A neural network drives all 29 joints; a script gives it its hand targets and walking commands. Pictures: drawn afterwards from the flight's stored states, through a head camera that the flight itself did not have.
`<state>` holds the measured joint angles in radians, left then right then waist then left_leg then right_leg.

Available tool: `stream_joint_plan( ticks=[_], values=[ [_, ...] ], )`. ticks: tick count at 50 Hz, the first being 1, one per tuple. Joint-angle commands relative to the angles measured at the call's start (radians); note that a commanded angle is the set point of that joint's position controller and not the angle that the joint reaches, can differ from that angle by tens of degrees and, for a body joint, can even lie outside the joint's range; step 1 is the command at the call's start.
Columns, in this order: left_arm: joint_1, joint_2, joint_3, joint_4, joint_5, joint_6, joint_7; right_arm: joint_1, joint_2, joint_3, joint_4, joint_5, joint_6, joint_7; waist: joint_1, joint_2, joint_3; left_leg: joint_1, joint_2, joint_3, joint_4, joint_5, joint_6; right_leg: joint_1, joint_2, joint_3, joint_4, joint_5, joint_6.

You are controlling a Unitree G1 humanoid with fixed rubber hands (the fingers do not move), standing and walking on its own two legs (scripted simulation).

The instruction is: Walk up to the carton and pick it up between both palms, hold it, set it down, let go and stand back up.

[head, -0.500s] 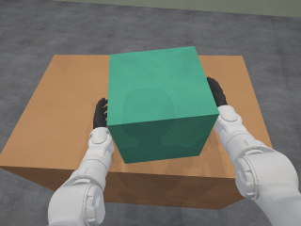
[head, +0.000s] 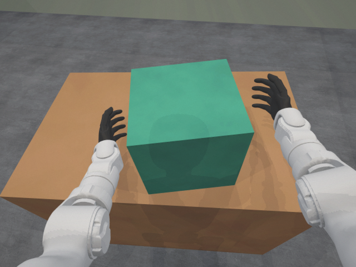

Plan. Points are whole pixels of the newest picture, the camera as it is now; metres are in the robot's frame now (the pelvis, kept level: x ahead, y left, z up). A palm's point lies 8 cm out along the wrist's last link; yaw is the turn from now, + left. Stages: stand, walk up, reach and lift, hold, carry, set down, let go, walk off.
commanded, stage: set down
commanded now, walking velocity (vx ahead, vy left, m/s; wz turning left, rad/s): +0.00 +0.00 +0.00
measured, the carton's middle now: (185, 130) +0.46 +0.03 +0.03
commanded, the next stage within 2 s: none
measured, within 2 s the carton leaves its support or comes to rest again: neither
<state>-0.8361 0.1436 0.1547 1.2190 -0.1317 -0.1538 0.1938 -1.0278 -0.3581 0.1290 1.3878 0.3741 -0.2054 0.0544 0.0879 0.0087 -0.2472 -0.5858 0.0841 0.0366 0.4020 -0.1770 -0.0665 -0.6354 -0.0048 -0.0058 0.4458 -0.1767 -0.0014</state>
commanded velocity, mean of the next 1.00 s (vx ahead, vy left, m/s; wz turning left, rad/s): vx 0.00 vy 0.00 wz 0.00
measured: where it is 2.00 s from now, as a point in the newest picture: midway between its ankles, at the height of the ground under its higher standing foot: outside the picture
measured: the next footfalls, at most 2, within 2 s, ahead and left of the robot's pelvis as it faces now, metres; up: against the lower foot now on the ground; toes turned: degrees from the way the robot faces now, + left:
none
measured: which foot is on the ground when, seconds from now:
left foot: down 0.00-1.00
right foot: down 0.00-1.00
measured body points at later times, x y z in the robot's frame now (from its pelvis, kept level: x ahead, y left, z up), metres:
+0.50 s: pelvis -0.03 +0.00 +0.00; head +0.04 -0.01 +0.44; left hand +0.41 +0.21 +0.09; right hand +0.47 -0.20 +0.13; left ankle -0.02 +0.16 -0.73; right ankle +0.00 -0.11 -0.73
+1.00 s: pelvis -0.05 +0.00 +0.00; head +0.02 -0.01 +0.45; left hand +0.34 +0.22 +0.05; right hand +0.40 -0.21 +0.06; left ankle -0.02 +0.16 -0.73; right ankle +0.00 -0.11 -0.73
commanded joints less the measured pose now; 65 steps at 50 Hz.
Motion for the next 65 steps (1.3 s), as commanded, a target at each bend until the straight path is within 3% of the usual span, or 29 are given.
stream_joint_plan(
  ticks=[1, 10, 14, 15, 16, 17, 18, 20, 27, 28, 33, 34, 36, 38, 39, 40, 41, 42, 43, 44, 47, 48, 50, 54, 57, 58, 59, 63, 65],
  values=[
    [-0.533, 0.144, -0.112, -0.302, -0.076, -0.012, -0.010, -0.526, -0.228, 0.077, -0.221, 0.082, -0.006, 0.027, 0.077, -0.086, -0.641, 0.234, -0.066, 0.045, 0.132, 0.505, -0.022, 0.356, 0.099, -0.038, 0.018, 0.500, 0.016],
    [-0.615, 0.172, -0.103, -0.426, -0.066, 0.103, 0.006, -0.598, -0.271, 0.066, -0.257, 0.107, 0.088, 0.047, 0.077, -0.080, -0.647, 0.252, -0.074, 0.051, 0.101, 0.416, -0.015, 0.378, 0.097, -0.025, 0.005, 0.459, 0.019],
    [-0.574, 0.166, -0.089, -0.406, -0.045, 0.153, 0.008, -0.579, -0.269, 0.086, -0.242, 0.102, 0.126, 0.054, 0.094, -0.115, -0.584, 0.239, -0.073, 0.050, 0.073, 0.374, -0.006, 0.408, 0.094, -0.015, -0.017, 0.430, 0.019],
    [-0.594, 0.150, -0.112, -0.329, -0.047, 0.160, 0.004, -0.582, -0.260, 0.071, -0.184, 0.093, 0.137, 0.055, 0.072, -0.107, -0.522, 0.210, -0.071, 0.045, 0.066, 0.311, 0.003, 0.372, 0.091, -0.020, -0.017, 0.375, 0.018],
    [-0.599, 0.178, -0.088, -0.375, -0.032, 0.168, 0.008, -0.589, -0.268, 0.075, -0.222, 0.089, 0.146, 0.056, 0.093, -0.097, -0.535, 0.218, -0.074, 0.051, 0.055, 0.297, 0.006, 0.405, 0.090, -0.014, -0.024, 0.347, 0.014],
    [-0.571, 0.169, -0.092, -0.385, -0.039, 0.173, 0.008, -0.553, -0.272, 0.066, -0.229, 0.088, 0.145, 0.056, 0.076, -0.118, -0.527, 0.231, -0.072, 0.050, 0.052, 0.304, 0.008, 0.395, 0.094, -0.019, -0.023, 0.348, 0.020],
    [-0.626, 0.179, -0.098, -0.391, -0.034, 0.179, 0.012, -0.608, -0.280, 0.050, -0.253, 0.082, 0.151, 0.055, 0.084, -0.087, -0.553, 0.230, -0.074, 0.049, 0.049, 0.284, 0.004, 0.376, 0.093, -0.022, -0.023, 0.330, 0.019],
    [-0.575, 0.161, -0.086, -0.463, -0.040, 0.190, 0.018, -0.555, -0.282, 0.065, -0.266, 0.083, 0.153, 0.060, 0.093, -0.066, -0.615, 0.284, -0.072, 0.051, 0.056, 0.347, -0.005, 0.395, 0.096, -0.025, -0.025, 0.368, 0.013],
    [-0.422, 0.133, -0.074, -0.592, -0.008, 0.243, 0.006, -0.451, -0.316, 0.004, -0.357, 0.066, 0.140, 0.056, 0.047, -0.073, -0.649, 0.336, -0.077, 0.038, 0.057, 0.405, -0.010, 0.456, 0.107, -0.033, -0.027, 0.469, 0.019],
    [-0.373, 0.119, -0.062, -0.519, 0.008, 0.253, 0.004, -0.426, -0.313, 0.013, -0.306, 0.066, 0.147, 0.056, 0.051, -0.079, -0.569, 0.303, -0.080, 0.037, 0.044, 0.352, -0.004, 0.447, 0.101, -0.030, -0.041, 0.419, 0.018],
    [-0.244, 0.097, -0.043, -0.648, 0.052, 0.284, -0.005, -0.284, -0.319, -0.001, -0.375, 0.054, 0.123, 0.061, 0.040, -0.059, -0.556, 0.407, -0.081, 0.033, 0.033, 0.404, -0.005, 0.479, 0.112, -0.037, -0.056, 0.419, 0.012],
    [-0.295, 0.115, -0.045, -0.665, 0.037, 0.290, -0.004, -0.362, -0.338, -0.026, -0.418, 0.048, 0.126, 0.060, 0.041, -0.053, -0.577, 0.390, -0.086, 0.039, 0.036, 0.379, -0.007, 0.452, 0.115, -0.039, -0.056, 0.379, 0.012],
    [-0.095, 0.043, -0.038, -0.730, 0.062, 0.303, -0.015, -0.160, -0.302, 0.008, -0.438, 0.054, 0.112, 0.067, 0.036, -0.073, -0.545, 0.446, -0.080, 0.028, 0.029, 0.422, 0.001, 0.510, 0.117, -0.039, -0.060, 0.435, 0.007],
    [-0.232, 0.107, -0.039, -0.778, 0.040, 0.298, -0.012, -0.290, -0.342, -0.058, -0.511, 0.032, 0.111, 0.072, 0.025, -0.072, -0.532, 0.398, -0.088, 0.030, 0.017, 0.334, 0.009, 0.465, 0.113, -0.038, -0.064, 0.341, 0.007],
    [-0.117, 0.071, -0.040, -0.788, 0.046, 0.299, -0.012, -0.168, -0.320, -0.050, -0.508, 0.032, 0.107, 0.076, 0.018, -0.100, -0.478, 0.397, -0.083, 0.019, 0.010, 0.315, 0.020, 0.485, 0.114, -0.045, -0.064, 0.323, 0.007],
    [-0.117, 0.082, -0.037, -0.823, 0.051, 0.292, -0.012, -0.183, -0.335, -0.065, -0.555, 0.024, 0.090, 0.077, 0.033, -0.078, -0.510, 0.414, -0.084, 0.022, 0.012, 0.316, 0.021, 0.477, 0.113, -0.041, -0.063, 0.317, 0.006],
    [-0.163, 0.087, -0.059, -0.889, 0.019, 0.289, -0.004, -0.232, -0.356, -0.113, -0.596, 0.019, 0.094, 0.084, 0.009, -0.063, -0.558, 0.415, -0.088, 0.031, 0.016, 0.298, 0.015, 0.438, 0.112, -0.048, -0.060, 0.289, 0.006],
    [-0.052, 0.054, -0.048, -0.901, 0.040, 0.288, -0.001, -0.126, -0.340, -0.096, -0.594, 0.020, 0.085, 0.088, 0.022, -0.062, -0.531, 0.445, -0.086, 0.027, 0.011, 0.306, 0.017, 0.441, 0.114, -0.049, -0.063, 0.288, 0.003],
    [-0.092, 0.067, -0.075, -0.923, 0.035, 0.284, 0.001, -0.153, -0.351, -0.128, -0.600, 0.013, 0.085, 0.094, 0.002, -0.036, -0.524, 0.439, -0.088, 0.025, 0.007, 0.268, 0.014, 0.429, 0.108, -0.042, -0.074, 0.237, 0.000],
    [0.006, 0.031, -0.076, -0.931, 0.041, 0.282, -0.003, -0.036, -0.339, -0.125, -0.601, 0.008, 0.083, 0.097, -0.012, -0.064, -0.491, 0.451, -0.080, 0.013, -0.006, 0.242, 0.019, 0.436, 0.114, -0.053, -0.079, 0.217, -0.005],
    [-0.076, 0.056, -0.100, -0.983, 0.012, 0.271, 0.011, -0.134, -0.343, -0.180, -0.683, -0.012, 0.090, 0.110, -0.013, -0.052, -0.506, 0.406, -0.082, 0.019, -0.024, 0.153, 0.030, 0.395, 0.102, -0.049, -0.080, 0.120, -0.007],
    [0.002, 0.028, -0.115, -0.971, 0.016, 0.264, 0.013, -0.022, -0.334, -0.182, -0.649, -0.022, 0.086, 0.113, -0.033, -0.070, -0.480, 0.420, -0.078, 0.010, -0.027, 0.139, 0.031, 0.413, 0.100, -0.049, -0.083, 0.118, -0.010],
    [-0.023, 0.032, -0.132, -0.966, -0.002, 0.255, 0.015, -0.057, -0.335, -0.196, -0.660, -0.034, 0.091, 0.123, -0.043, -0.087, -0.478, 0.405, -0.078, 0.004, -0.035, 0.110, 0.037, 0.395, 0.098, -0.047, -0.082, 0.098, -0.010],
    [0.130, -0.002, -0.121, -0.955, 0.036, 0.242, 0.006, 0.084, -0.314, -0.166, -0.664, -0.033, 0.071, 0.137, -0.030, -0.110, -0.433, 0.415, -0.078, 0.007, -0.045, 0.131, 0.047, 0.452, 0.094, -0.040, -0.091, 0.142, -0.010],
    [0.073, 0.026, -0.122, -0.963, 0.049, 0.236, 0.006, 0.044, -0.328, -0.183, -0.656, -0.039, 0.064, 0.136, -0.035, -0.070, -0.444, 0.394, -0.088, 0.025, -0.045, 0.128, 0.045, 0.459, 0.088, -0.031, -0.094, 0.146, -0.008],
    [0.200, -0.022, -0.126, -0.944, 0.060, 0.233, 0.003, 0.167, -0.306, -0.162, -0.622, -0.034, 0.057, 0.141, -0.039, -0.091, -0.384, 0.393, -0.086, 0.016, -0.050, 0.136, 0.048, 0.489, 0.089, -0.028, -0.092, 0.156, -0.002],
    [0.226, -0.014, -0.108, -0.989, 0.083, 0.224, 0.002, 0.203, -0.290, -0.156, -0.662, -0.042, 0.037, 0.136, -0.027, -0.084, -0.406, 0.419, -0.083, 0.020, -0.048, 0.183, 0.045, 0.509, 0.091, -0.030, -0.086, 0.200, -0.005],
    [0.280, -0.019, -0.115, -1.027, 0.088, 0.201, -0.015, 0.230, -0.300, -0.163, -0.731, -0.039, -0.009, 0.129, -0.054, -0.106, -0.402, 0.400, -0.093, 0.023, -0.032, 0.257, 0.038, 0.552, 0.086, -0.016, -0.073, 0.300, 0.003],
    [0.291, -0.006, -0.093, -1.021, 0.106, 0.188, -0.013, 0.243, -0.304, -0.159, -0.733, -0.034, -0.015, 0.125, -0.035, -0.100, -0.371, 0.377, -0.099, 0.032, -0.039, 0.214, 0.043, 0.553, 0.088, -0.001, -0.084, 0.272, -0.003]
  ],
)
